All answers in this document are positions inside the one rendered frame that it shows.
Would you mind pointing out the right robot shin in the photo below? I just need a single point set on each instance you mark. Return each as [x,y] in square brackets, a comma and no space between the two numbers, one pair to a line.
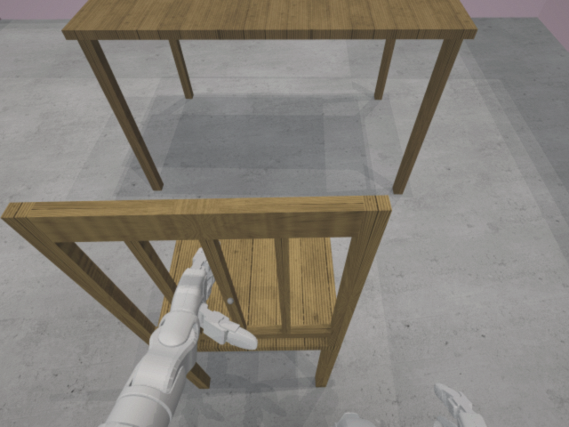
[346,415]

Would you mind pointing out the chair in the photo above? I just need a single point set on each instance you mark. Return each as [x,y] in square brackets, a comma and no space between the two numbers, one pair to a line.
[274,259]

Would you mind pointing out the robot right hand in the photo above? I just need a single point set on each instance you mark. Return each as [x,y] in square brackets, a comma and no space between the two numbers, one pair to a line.
[459,407]

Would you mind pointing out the table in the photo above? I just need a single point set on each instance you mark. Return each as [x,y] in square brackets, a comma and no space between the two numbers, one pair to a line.
[176,20]

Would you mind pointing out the left robot forearm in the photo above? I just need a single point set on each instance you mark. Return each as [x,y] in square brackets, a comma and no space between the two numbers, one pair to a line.
[152,392]

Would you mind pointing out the robot left hand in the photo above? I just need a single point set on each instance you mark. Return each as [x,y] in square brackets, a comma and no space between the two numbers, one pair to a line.
[194,288]

